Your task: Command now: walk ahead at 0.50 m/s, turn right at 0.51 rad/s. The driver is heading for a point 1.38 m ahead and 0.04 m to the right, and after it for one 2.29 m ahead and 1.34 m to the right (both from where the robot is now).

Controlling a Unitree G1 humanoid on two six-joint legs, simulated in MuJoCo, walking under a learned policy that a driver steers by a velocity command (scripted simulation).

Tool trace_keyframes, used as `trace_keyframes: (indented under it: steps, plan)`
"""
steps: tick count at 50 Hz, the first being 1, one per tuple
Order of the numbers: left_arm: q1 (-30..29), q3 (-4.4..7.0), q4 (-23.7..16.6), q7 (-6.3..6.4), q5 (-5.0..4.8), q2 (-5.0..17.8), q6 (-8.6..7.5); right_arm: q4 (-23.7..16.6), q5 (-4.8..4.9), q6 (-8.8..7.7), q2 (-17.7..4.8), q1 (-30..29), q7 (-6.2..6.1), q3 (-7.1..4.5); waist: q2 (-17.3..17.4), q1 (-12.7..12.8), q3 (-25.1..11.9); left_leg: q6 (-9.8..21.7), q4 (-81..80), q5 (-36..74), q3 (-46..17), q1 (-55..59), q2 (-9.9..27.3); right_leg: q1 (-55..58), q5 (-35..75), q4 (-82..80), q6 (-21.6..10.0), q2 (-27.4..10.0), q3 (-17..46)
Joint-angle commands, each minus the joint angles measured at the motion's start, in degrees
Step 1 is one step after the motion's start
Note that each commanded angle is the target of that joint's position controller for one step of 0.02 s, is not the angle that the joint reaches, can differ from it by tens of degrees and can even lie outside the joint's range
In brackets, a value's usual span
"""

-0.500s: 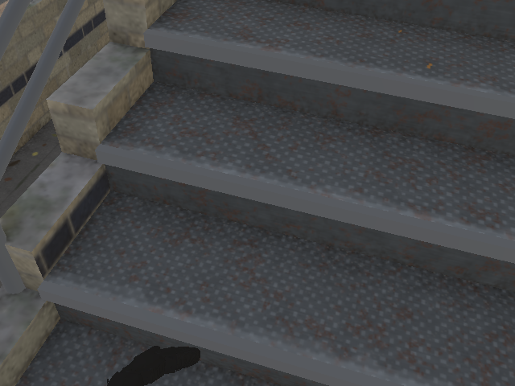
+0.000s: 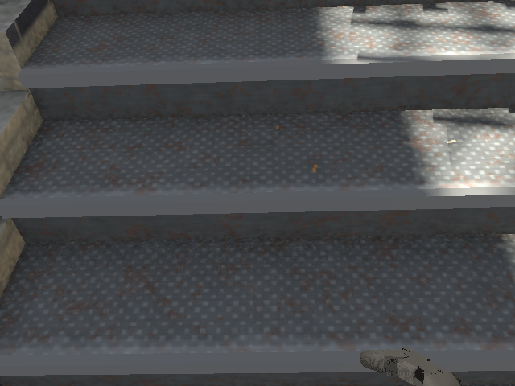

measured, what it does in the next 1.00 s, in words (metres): climbs: left foot 0.16 m higher, then right foot 0.16 m higher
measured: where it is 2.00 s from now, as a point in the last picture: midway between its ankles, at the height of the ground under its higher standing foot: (268, 66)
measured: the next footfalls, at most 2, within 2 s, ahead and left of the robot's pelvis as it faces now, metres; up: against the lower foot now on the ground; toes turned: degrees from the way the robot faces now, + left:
left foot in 0.24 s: +0.33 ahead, +0.10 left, +0.16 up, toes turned -5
right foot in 0.78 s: +0.61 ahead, -0.20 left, +0.32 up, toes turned -18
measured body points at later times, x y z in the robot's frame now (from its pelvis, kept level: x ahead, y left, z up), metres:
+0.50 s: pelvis +0.29 +0.02 +0.16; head +0.26 +0.04 +0.61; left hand +0.53 +0.16 +0.08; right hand +0.17 -0.17 +0.00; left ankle +0.30 +0.11 -0.57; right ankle +0.31 -0.17 -0.29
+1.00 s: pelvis +0.56 -0.10 +0.30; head +0.53 -0.10 +0.75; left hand +0.62 +0.13 +0.16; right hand +0.66 -0.34 +0.19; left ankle +0.58 +0.07 -0.14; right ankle +0.58 -0.19 -0.41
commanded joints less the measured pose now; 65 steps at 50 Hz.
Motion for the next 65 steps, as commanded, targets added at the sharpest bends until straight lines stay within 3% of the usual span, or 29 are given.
trace_keyframes:
  steps: [1,3,7,9,10,12,13,14,16,19,22,24,30,34,35,37,39,40,41,42,44,45,48,52,55,59,62,63,65]
  plan:
    - [-3.6,0.26,-3.9,1.13,0.04,3.6,-1.89,-5.5,-0.61,0.53,5.1,-5.2,-1.49,3.09,-7.1,-1.0,8.3,-3.7,2.3,-0.5,11.5,-3.2,-0.5,-13.5,13.1,-15.8,-1.7,-6.9,14.7]
    - [3.0,1.12,-3.0,2.45,-0.72,5.6,-1.09,-7.1,0.62,-0.42,4.1,-9.2,-1.72,3.67,-7.2,2.7,6.6,-5.0,-3.0,-4.3,10.6,-12.9,0.3,-0.3,11.8,-15.5,-1.8,-8.5,20.0]
    - [10.7,2.46,-3.0,6.45,-2.73,5.2,0.60,-13.9,-0.29,-1.20,4.3,-26.0,-1.68,4.56,-4.6,7.5,3.6,-6.7,-28.5,-14.4,12.5,-5.6,0.9,12.2,20.0,-28.8,-5.3,-16.4,24.5]
    - [3.8,2.65,-3.9,6.53,-1.33,6.7,-0.30,-11.1,0.83,-1.44,0.6,-15.6,-1.83,1.73,-13.3,-1.0,-4.0,-2.9,-42.7,-18.0,17.8,24.3,-5.2,10.3,66.4,-25.4,-5.6,-15.5,14.2]
    - [7.1,2.72,-2.9,6.61,-1.21,7.7,-1.39,-9.8,1.84,-1.97,-5.5,-9.6,-2.15,-1.10,-17.3,-3.2,-9.4,-1.3,-48.1,-22.0,17.2,35.7,-9.1,15.9,95.9,-18.6,-5.5,-14.7,12.7]
    - [-5.8,4.41,-6.8,6.29,-0.81,12.9,-3.17,-2.0,1.04,-1.41,-14.6,14.5,-1.57,-5.03,-17.4,-15.5,-17.1,5.0,-61.7,-22.3,-3.8,52.9,-2.5,16.6,114.2,6.4,-5.1,-15.2,13.4]
    - [-1.7,4.06,-7.6,4.00,-0.91,7.5,-4.21,3.0,-2.47,-0.39,-17.5,23.7,-0.96,-6.62,7.3,-11.1,-26.0,11.8,-75.4,-20.0,-27.3,74.8,8.1,-0.7,79.8,22.8,-4.4,-7.5,13.1]
    - [-3.1,2.47,-6.7,1.26,0.98,0.1,-4.88,7.3,-2.99,1.75,-16.9,28.1,-2.03,-7.39,26.2,-11.6,-24.7,18.1,-97.8,-19.6,-54.8,80.4,16.4,-15.0,13.2,47.8,-1.4,5.3,16.4]
    - [-14.7,2.51,-13.8,-1.76,-0.66,0.3,-4.62,13.3,-0.09,3.02,-1.2,20.0,-3.70,-3.85,9.5,-4.6,1.3,10.7,-95.3,-33.5,-42.2,56.8,13.7,-32.9,7.4,74.2,-1.7,1.5,15.5]
    - [-14.6,0.12,-18.3,-0.87,-2.16,-3.6,-3.99,20.6,-0.76,2.05,6.4,15.4,-1.03,-1.91,-3.3,5.0,8.9,3.1,-92.8,-19.5,-16.2,43.2,8.5,-40.5,8.9,91.3,-5.5,-1.2,12.6]
    - [-10.7,-2.13,-18.7,0.19,-3.80,-6.0,-3.16,21.8,-1.06,2.19,4.0,14.0,0.81,-1.84,-1.7,8.9,10.5,0.1,-94.4,-12.8,-0.9,40.8,5.3,-50.3,13.1,88.0,-4.6,-4.4,11.7]
    - [-14.4,-2.12,-20.8,1.50,-1.99,-2.4,-2.37,20.5,-0.83,2.01,0.4,11.3,0.30,-1.85,-0.2,8.9,10.4,0.9,-97.8,-12.6,5.6,31.2,3.2,-44.8,22.1,74.0,-0.4,-6.1,6.4]
    - [-36.2,-4.60,-29.6,2.36,-2.36,-6.2,-3.11,26.1,0.56,2.89,-3.9,33.4,-2.94,-2.14,5.3,-2.6,9.5,2.5,-98.6,-11.9,-6.8,60.4,8.8,-72.3,13.5,79.8,3.8,-12.9,-1.6]
    - [-50.7,-6.34,-37.2,0.48,-2.16,-6.9,-4.12,25.5,2.87,4.49,-5.4,39.2,-6.42,-3.52,4.5,-6.3,9.6,4.9,-113.7,-4.7,-9.9,59.4,14.8,-55.9,3.7,54.5,5.8,-18.0,-4.9]
    - [-49.6,-5.89,-37.5,0.09,-2.52,-5.4,-3.76,26.0,3.82,5.35,-6.8,39.1,-6.86,-4.13,4.5,-5.1,9.9,4.5,-115.7,1.5,-6.4,64.1,14.7,-52.1,0.1,46.1,5.3,-17.6,-6.7]
    - [-40.0,-3.29,-34.0,-0.32,-2.86,-1.8,-4.51,25.7,1.58,4.32,-8.4,36.1,-4.46,-3.85,12.1,0.9,1.3,4.7,-107.1,56.3,3.6,59.7,11.4,-19.3,-3.7,39.3,1.5,-7.0,-17.4]
    - [-23.1,1.03,-29.7,0.36,-2.85,6.6,-4.40,25.3,0.55,3.23,-14.1,33.0,-3.84,-4.97,19.5,11.8,-8.2,3.1,-89.3,90.1,4.1,68.5,10.7,-4.3,-3.7,28.2,-3.7,-4.7,-8.7]
    - [-11.1,2.84,-25.0,0.94,-1.08,9.9,-3.94,23.4,0.32,1.98,-11.0,31.3,-3.19,-5.07,10.6,13.7,-15.6,1.0,-72.2,82.9,4.6,49.6,6.1,16.3,-3.5,22.7,-9.4,-13.9,12.4]
    - [-0.8,5.56,-20.7,2.41,-0.18,17.2,-2.00,22.6,0.81,0.43,-8.3,29.8,-1.98,-4.75,-8.7,15.8,-21.7,-0.9,-53.0,33.5,0.3,38.0,-2.9,27.6,-16.0,-4.0,-15.1,-22.9,39.8]
    - [-0.4,5.58,-17.9,3.58,0.75,17.0,-0.61,23.0,0.73,-0.36,-4.9,27.1,-0.37,-5.45,-13.5,14.0,-22.0,-2.5,-22.3,-4.0,-6.4,31.4,-8.8,24.2,-23.1,-20.3,-16.3,-29.8,58.6]
    - [-8.3,1.92,-12.1,2.22,0.30,4.4,-0.66,11.9,2.77,0.25,2.4,11.9,0.86,-4.07,-9.0,6.5,-2.2,1.6,2.8,-3.9,-8.4,14.9,-6.6,4.0,-20.5,-15.4,-5.7,-28.4,38.8]
    - [-10.9,0.84,-8.9,1.13,0.44,-0.6,-1.66,8.6,2.59,0.82,1.9,8.8,0.25,-3.86,-3.5,2.9,4.3,4.1,7.8,-3.1,-7.2,10.0,-5.5,-2.7,-11.1,-12.4,-2.1,-26.1,25.5]
    - [-14.8,0.22,-5.6,-0.15,0.92,-5.1,-2.43,8.6,3.49,2.80,4.8,16.7,0.04,-1.67,-1.6,-5.2,6.2,7.3,6.7,2.4,-9.9,3.8,-4.2,-4.5,6.6,-10.5,5.4,-20.6,2.0]
    - [-16.4,-1.07,-5.3,0.27,3.21,-2.1,-3.25,9.1,2.76,5.79,1.2,14.9,-2.21,-1.64,-3.9,-6.9,8.5,1.9,4.0,11.2,-2.2,2.9,-5.4,-15.0,9.5,-15.7,3.9,-18.1,-10.8]
    - [-8.3,-0.85,-1.9,1.73,1.72,2.2,-2.49,4.2,2.36,6.50,3.7,4.7,-2.87,-0.06,-5.3,-2.6,11.7,0.6,10.9,4.9,-0.7,-11.4,-4.9,-4.2,12.5,-17.5,3.9,-20.3,-9.0]
    - [1.9,0.41,-1.5,4.96,0.74,6.7,-2.44,-2.6,2.89,5.66,-0.9,-6.4,-1.97,0.10,-4.8,2.5,9.4,-1.8,-6.9,1.7,1.7,-18.4,-0.5,11.7,9.0,-23.0,3.5,-23.5,-6.3]
    - [5.6,2.67,-0.9,7.25,-0.71,10.6,-1.89,-6.0,2.69,5.53,0.4,-16.2,0.17,1.32,-2.3,5.4,10.1,-1.7,-21.0,-11.6,9.2,-14.6,5.1,21.3,14.6,-32.3,1.4,-26.1,-8.5]
    - [4.5,2.75,-0.9,7.06,-1.86,9.8,-1.85,-5.1,3.05,5.13,1.8,-17.0,0.95,1.26,-2.1,5.4,10.2,-0.2,-26.0,-14.8,12.1,-9.8,5.1,23.3,24.6,-32.2,1.2,-26.5,-11.6]
    - [2.7,2.30,-1.0,6.53,-1.27,11.8,-1.17,-6.6,2.34,3.61,0.9,-14.5,1.83,0.67,-7.9,0.0,1.9,4.7,-37.1,-18.7,22.5,23.3,-5.2,13.2,96.3,-21.3,0.7,-22.8,-17.8]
